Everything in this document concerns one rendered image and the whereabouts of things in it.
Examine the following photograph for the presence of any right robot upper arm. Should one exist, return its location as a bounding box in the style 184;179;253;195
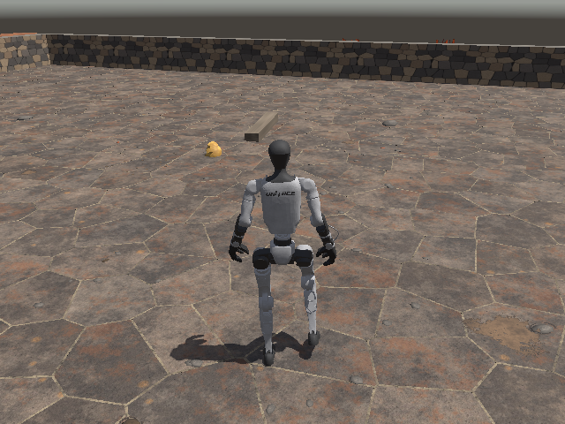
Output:
299;178;324;227

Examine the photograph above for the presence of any robot right hand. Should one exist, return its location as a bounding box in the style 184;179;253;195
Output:
316;246;337;266

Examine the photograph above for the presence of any left robot upper arm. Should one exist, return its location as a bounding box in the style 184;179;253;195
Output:
238;178;262;228

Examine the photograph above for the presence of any robot torso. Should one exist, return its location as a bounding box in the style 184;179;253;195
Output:
260;174;302;265

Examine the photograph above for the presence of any robot left hand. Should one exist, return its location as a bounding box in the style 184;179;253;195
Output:
229;244;249;262

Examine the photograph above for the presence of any left robot forearm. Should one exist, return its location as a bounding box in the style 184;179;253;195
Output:
230;214;247;247

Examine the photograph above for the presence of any right robot forearm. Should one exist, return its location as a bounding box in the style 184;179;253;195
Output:
316;213;335;250

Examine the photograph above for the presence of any left robot foot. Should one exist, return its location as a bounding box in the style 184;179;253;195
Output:
263;343;275;366

